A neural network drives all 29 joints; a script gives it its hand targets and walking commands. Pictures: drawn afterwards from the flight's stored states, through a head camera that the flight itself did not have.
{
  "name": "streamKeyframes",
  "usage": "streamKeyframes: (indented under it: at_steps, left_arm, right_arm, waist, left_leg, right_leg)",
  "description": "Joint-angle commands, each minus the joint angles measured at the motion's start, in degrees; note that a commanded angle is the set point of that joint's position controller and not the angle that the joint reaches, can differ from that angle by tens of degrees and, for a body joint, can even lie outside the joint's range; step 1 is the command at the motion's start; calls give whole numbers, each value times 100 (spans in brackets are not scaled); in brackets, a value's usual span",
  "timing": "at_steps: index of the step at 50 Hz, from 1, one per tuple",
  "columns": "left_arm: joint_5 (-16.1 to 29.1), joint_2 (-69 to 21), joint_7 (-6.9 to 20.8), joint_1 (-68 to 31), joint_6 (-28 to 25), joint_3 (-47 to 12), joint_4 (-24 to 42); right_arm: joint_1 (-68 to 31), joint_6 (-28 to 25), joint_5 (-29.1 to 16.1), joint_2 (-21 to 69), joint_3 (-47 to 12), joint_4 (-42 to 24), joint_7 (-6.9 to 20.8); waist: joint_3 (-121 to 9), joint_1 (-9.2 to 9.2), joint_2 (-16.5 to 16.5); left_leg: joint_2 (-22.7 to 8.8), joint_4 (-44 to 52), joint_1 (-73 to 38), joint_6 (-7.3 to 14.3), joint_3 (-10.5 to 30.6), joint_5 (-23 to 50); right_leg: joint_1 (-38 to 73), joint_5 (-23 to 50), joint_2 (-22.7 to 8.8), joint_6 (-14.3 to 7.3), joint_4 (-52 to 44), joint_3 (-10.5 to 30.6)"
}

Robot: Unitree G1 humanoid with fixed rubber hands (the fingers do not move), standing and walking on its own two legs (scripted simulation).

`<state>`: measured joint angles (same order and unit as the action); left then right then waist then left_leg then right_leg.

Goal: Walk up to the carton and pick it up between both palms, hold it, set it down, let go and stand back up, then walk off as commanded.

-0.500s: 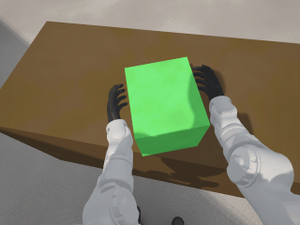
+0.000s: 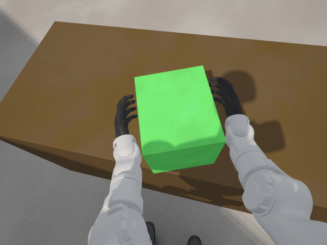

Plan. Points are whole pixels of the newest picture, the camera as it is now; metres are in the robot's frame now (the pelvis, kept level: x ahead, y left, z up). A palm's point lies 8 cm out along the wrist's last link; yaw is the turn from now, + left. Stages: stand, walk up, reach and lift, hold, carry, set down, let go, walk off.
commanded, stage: reach and lift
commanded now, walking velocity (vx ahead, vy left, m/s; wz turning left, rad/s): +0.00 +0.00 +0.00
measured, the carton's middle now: (176, 123) +0.42 +0.06 -0.05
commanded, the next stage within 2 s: none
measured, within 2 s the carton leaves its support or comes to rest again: leaves its support in 1.12 s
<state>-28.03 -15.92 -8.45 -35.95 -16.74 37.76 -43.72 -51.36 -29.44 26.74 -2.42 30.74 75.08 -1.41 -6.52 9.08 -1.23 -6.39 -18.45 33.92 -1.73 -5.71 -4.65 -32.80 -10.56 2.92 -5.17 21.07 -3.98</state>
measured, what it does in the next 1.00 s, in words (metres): stands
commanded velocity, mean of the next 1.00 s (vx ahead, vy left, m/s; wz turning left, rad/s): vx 0.00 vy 0.00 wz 0.00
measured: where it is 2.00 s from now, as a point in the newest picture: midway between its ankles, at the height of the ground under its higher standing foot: outside the picture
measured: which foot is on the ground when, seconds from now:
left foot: down 0.00-1.00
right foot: down 0.00-1.00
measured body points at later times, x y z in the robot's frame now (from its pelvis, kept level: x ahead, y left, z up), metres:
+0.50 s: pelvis +0.00 +0.01 +0.00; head +0.13 +0.01 +0.43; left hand +0.37 +0.19 -0.01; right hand +0.46 -0.07 +0.00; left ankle +0.00 +0.18 -0.74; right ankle -0.03 -0.06 -0.74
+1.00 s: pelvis +0.00 +0.04 +0.00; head +0.10 +0.03 +0.44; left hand +0.36 +0.20 -0.01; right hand +0.43 -0.06 +0.00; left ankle +0.00 +0.18 -0.74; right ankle -0.03 -0.06 -0.74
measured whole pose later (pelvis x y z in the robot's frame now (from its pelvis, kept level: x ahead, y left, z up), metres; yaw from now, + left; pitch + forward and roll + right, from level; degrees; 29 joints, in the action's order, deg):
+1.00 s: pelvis +0.00 +0.04 +0.00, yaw -1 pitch +20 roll -1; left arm -10.8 -9.9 -12.0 -29.2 -19.2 21.4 -50.1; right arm -47.0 -28.8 12.5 -3.6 14.3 78.8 -5.6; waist -8.8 6.9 1.4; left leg -5.4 -20.5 32.2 -2.8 -3.1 -7.7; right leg -28.2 -8.5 2.6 -2.5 17.0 -3.4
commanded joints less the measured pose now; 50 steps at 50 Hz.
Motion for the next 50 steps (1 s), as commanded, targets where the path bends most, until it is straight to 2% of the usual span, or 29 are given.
streamKeyframes:
  at_steps: [1, 3, 4, 8, 11, 13, 14, 19, 21, 22, 23, 24, 25, 27, 28, 29, 30, 31, 32, 34, 35, 37, 38, 42, 43, 44, 46, 47, 50]
  left_arm:
    - [-289, -2159, 403, -1520, -197, -1103, -516]
    - [-318, -1914, 379, -1751, -301, -1098, -395]
    - [-300, -2096, 366, -1816, -282, -1188, -244]
    - [-175, -1992, 273, -1741, -238, -1432, -335]
    - [-43, -2047, 338, -1754, -434, -1391, -480]
    - [-111, -1982, 358, -1697, -372, -1321, -687]
    - [-217, -1972, 322, -1812, -427, -1352, -529]
    - [25, -2157, 333, -1629, -537, -1713, -678]
    - [178, -2061, 326, -1369, -641, -1782, -796]
    - [151, -2073, 329, -1311, -662, -1737, -854]
    - [156, -2168, 266, -1761, -770, -1782, -579]
    - [158, -2081, 328, -1530, -792, -1654, -990]
    - [135, -2093, 259, -1601, -801, -1871, -641]
    - [468, -2088, 248, -1661, -866, -2155, -662]
    - [386, -2123, 247, -1457, -791, -2113, -929]
    - [511, -2080, 313, -1544, -805, -2209, -984]
    - [499, -2258, 207, -1518, -730, -2383, -685]
    - [558, -1959, 281, -1511, -791, -2177, -826]
    - [606, -2072, 243, -1390, -758, -2348, -737]
    - [668, -1895, 276, -1490, -826, -2321, -683]
    - [737, -2080, 268, -1408, -787, -2419, -700]
    - [765, -1984, 304, -1543, -789, -2478, -805]
    - [855, -2045, 184, -1728, -825, -2709, -226]
    - [1073, -2145, 113, -1624, -692, -3063, -342]
    - [1118, -2096, 166, -1425, -649, -3112, -505]
    - [1256, -2092, 156, -1655, -670, -3159, -316]
    - [1224, -1882, 223, -2113, -666, -3079, -121]
    - [1388, -1875, 219, -2133, -577, -3315, 2]
    - [1434, -2189, 98, -2471, -496, -3613, 154]
  right_arm:
    - [-1889, -202, 677, 2749, -1288, 385, 572]
    - [-2012, -239, 548, 2619, -1226, 290, 586]
    - [-2073, -216, 505, 2627, -1119, 490, 581]
    - [-2056, -187, 398, 2307, -1208, 546, 629]
    - [-2159, -379, 284, 2563, -1574, 400, 568]
    - [-2002, -309, 359, 2573, -1405, 581, 516]
    - [-2077, -358, 365, 2469, -1383, 472, 484]
    - [-1958, -503, 227, 2516, -1371, 853, 429]
    - [-1818, -566, 156, 2358, -1625, 1036, 463]
    - [-1734, -527, 148, 2595, -1640, 935, 435]
    - [-2102, -620, 121, 2516, -1675, 817, 458]
    - [-1851, -639, 79, 2663, -1718, 953, 398]
    - [-1975, -643, 171, 2515, -1715, 999, 438]
    - [-1473, -534, 69, 2660, -1795, 1148, 332]
    - [-1581, -548, 83, 2570, -1812, 1281, 353]
    - [-1437, -532, 18, 2477, -1800, 1284, 306]
    - [-1737, -513, -49, 2300, -1804, 1358, 386]
    - [-1491, -452, -149, 2447, -1954, 1216, 313]
    - [-1641, -474, -191, 2542, -2029, 1014, 336]
    - [-1369, -372, -224, 2662, -2220, 1057, 304]
    - [-1388, -372, -342, 2756, -2366, 858, 307]
    - [-1331, -341, -313, 2775, -2308, 688, 202]
    - [-1485, -363, -432, 2502, -2267, 1153, 340]
    - [-1291, -184, -586, 2419, -2262, 1033, 332]
    - [-1169, -156, -611, 2581, -2416, 680, 259]
    - [-1305, -145, -756, 2690, -2534, 536, 243]
    - [-1631, -11, -756, 2745, -2571, 345, 210]
    - [-1408, 64, -820, 2680, -2589, 495, 187]
    - [-1945, 104, -1041, 2673, -2751, 225, 284]
  waist:
    - [-2468, 316, -1051]
    - [-2518, 323, -775]
    - [-2651, 205, -625]
    - [-2604, 374, -660]
    - [-2858, 417, -813]
    - [-2658, 252, -716]
    - [-2733, 374, -677]
    - [-2666, 130, -473]
    - [-2749, 268, -567]
    - [-2885, 310, -702]
    - [-2831, 224, -477]
    - [-2711, 316, -632]
    - [-2841, 336, -540]
    - [-2905, 135, -365]
    - [-2767, 167, -438]
    - [-2592, 39, -541]
    - [-2613, 72, -157]
    - [-2564, 147, -410]
    - [-2736, 236, -358]
    - [-2920, 133, -410]
    - [-2992, 250, -396]
    - [-2799, 99, -402]
    - [-3163, 125, 44]
    - [-3160, -45, 11]
    - [-3339, -124, -196]
    - [-3311, -34, -114]
    - [-3098, -112, -141]
    - [-3027, -218, -122]
    - [-3532, -72, 241]
  left_leg:
    - [588, -46, -125, 344, -244, 1098]
    - [542, -70, -515, 251, -184, 1296]
    - [525, -255, -836, 248, -234, 1751]
    - [509, -363, -889, 241, -251, 1872]
    - [555, -316, -618, 266, -110, 1586]
    - [536, -224, -573, 279, -85, 1394]
    - [508, -205, -665, 219, -99, 1447]
    - [536, -367, -810, 137, -60, 1746]
    - [559, -238, -633, 169, 0, 1591]
    - [583, -315, -584, 193, -50, 1738]
    - [563, -345, -561, 104, -46, 1775]
    - [566, -339, -406, 134, -20, 1554]
    - [581, -257, -419, 139, -37, 1607]
    - [648, -348, -679, 135, -26, 1910]
    - [610, -245, -409, 151, -9, 1615]
    - [571, -260, -697, 146, 29, 1649]
    - [565, -314, -877, 55, 36, 2108]
    - [567, -363, -943, 135, 45, 1962]
    - [594, -348, -1043, 121, 70, 2178]
    - [704, -336, -657, 150, -31, 2021]
    - [639, -292, -712, 125, 55, 1987]
    - [664, -435, -1052, 91, 49, 2418]
    - [553, -493, -1522, -30, 87, 2758]
    - [549, -735, -2297, -113, 12, 2938]
    - [564, -808, -2183, -55, 79, 2856]
    - [573, -730, -1933, -69, 135, 2789]
    - [613, -743, -1713, -71, 50, 2574]
    - [558, -759, -2060, -119, 132, 2841]
    - [496, -811, -2385, -207, 129, 2898]
  right_leg:
    - [2617, 4205, -602, 798, 471, 145]
    - [2582, 3409, -474, 787, 371, 75]
    - [2304, 3019, -258, 610, 278, 13]
    - [1950, 2602, -141, 507, 189, -28]
    - [2367, 3683, -344, 730, 423, 105]
    - [2485, 3591, -411, 717, 359, 179]
    - [2384, 3427, -361, 695, 369, 105]
    - [2340, 3315, -203, 572, 327, 68]
    - [2680, 3956, -308, 708, 414, 97]
    - [2741, 3923, -230, 621, 358, 146]
    - [2621, 3607, -212, 629, 371, 95]
    - [2948, 3964, -347, 726, 390, 247]
    - [2712, 3796, -268, 692, 395, 129]
    - [2890, 4055, -210, 607, 325, 209]
    - [2818, 3953, -229, 597, 323, 147]
    - [2656, 3839, -197, 655, 311, 86]
    - [2352, 3453, -6, 482, 258, -43]
    - [2526, 3549, -77, 556, 231, 117]
    - [2538, 3526, 6, 453, 168, 110]
    - [2849, 3893, -88, 536, 201, 179]
    - [2934, 4188, -164, 639, 276, 187]
    - [2672, 3900, -23, 552, 149, 120]
    - [2209, 3311, 149, 415, 103, -63]
    - [1519, 2307, 251, 281, -303, -119]
    - [1831, 2874, 177, 348, -230, -3]
    - [1944, 2987, 81, 352, -181, 127]
    - [1975, 3056, 10, 461, -136, 93]
    - [1921, 2960, 20, 497, -159, 103]
    - [1291, 2078, 237, 290, -223, -60]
